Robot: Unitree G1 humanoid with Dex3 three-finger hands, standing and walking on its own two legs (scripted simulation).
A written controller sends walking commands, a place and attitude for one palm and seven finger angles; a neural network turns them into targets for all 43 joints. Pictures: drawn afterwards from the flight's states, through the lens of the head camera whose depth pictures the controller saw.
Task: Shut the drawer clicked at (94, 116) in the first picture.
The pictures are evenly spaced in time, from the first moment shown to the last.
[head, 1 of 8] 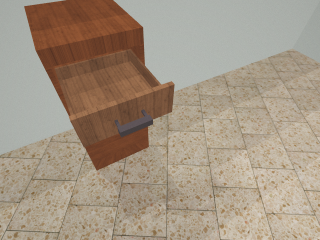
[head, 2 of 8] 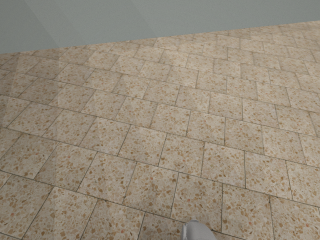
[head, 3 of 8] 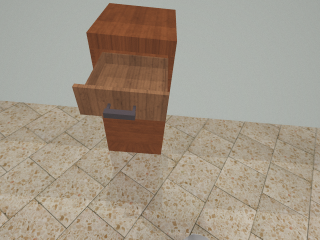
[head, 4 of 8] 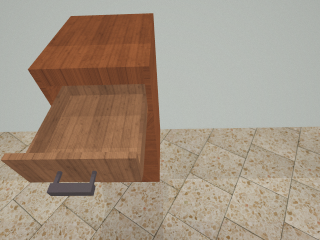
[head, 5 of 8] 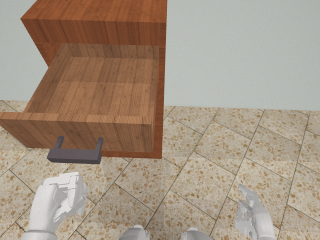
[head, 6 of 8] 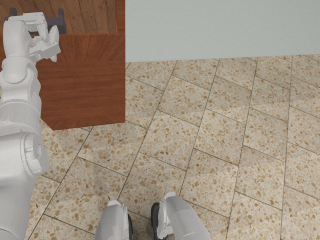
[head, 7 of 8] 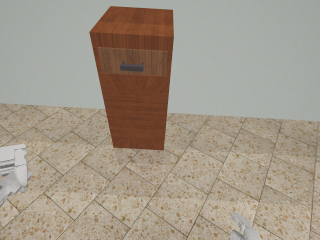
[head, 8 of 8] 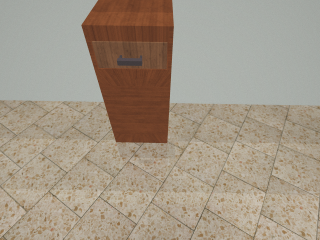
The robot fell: no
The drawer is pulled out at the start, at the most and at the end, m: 0.29 0.29 0.00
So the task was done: yes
